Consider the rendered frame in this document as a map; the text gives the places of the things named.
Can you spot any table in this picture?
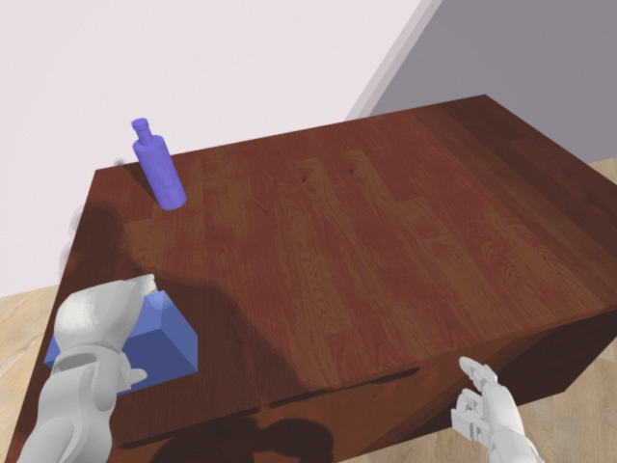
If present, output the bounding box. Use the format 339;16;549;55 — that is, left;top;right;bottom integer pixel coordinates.
5;95;617;463

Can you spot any robot left forearm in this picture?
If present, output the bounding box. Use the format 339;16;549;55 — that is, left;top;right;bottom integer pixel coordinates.
16;345;122;463

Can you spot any robot right forearm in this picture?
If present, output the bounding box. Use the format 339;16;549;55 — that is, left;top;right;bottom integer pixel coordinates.
488;431;545;463

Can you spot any robot right hand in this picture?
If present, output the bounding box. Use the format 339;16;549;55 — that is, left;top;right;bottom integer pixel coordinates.
451;357;524;447

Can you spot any sponge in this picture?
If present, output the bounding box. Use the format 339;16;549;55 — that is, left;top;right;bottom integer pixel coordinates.
43;290;198;396

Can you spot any robot left hand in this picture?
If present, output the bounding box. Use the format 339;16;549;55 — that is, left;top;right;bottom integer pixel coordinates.
54;274;158;393

